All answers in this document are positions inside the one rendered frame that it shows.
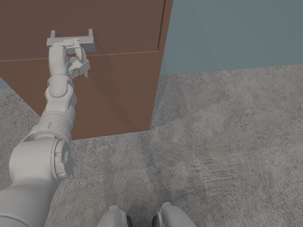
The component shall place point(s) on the robot left hand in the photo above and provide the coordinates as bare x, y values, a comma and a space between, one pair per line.
59, 63

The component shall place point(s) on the drawer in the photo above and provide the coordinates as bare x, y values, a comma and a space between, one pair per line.
119, 26

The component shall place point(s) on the handle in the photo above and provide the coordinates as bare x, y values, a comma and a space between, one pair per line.
86, 42

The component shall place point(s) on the left robot forearm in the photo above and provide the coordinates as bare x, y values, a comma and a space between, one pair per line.
59, 115

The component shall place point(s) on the robot left thigh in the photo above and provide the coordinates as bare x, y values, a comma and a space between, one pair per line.
114, 218

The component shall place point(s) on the robot thigh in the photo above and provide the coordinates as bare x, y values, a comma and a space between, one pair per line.
173, 216
114, 218

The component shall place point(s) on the robot right thigh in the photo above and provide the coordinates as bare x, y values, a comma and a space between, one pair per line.
173, 216

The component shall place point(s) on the left robot upper arm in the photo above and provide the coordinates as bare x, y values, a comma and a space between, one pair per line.
37, 168

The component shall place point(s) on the cabinet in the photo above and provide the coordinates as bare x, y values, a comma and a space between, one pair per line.
117, 97

